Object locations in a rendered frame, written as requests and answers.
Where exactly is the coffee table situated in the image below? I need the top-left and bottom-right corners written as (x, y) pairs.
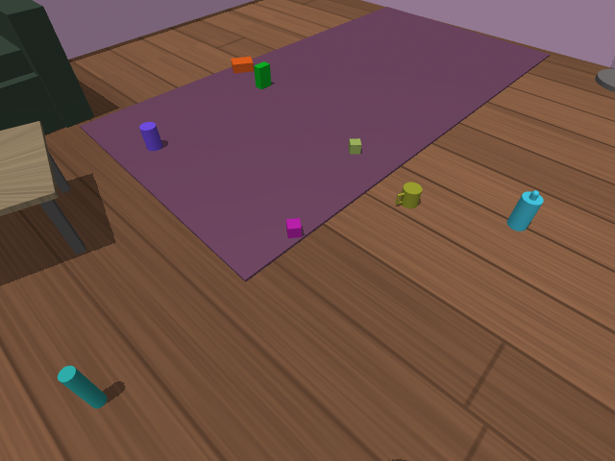
top-left (0, 121), bottom-right (86, 255)

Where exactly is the sofa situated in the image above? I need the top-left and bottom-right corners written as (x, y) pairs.
top-left (0, 0), bottom-right (94, 135)

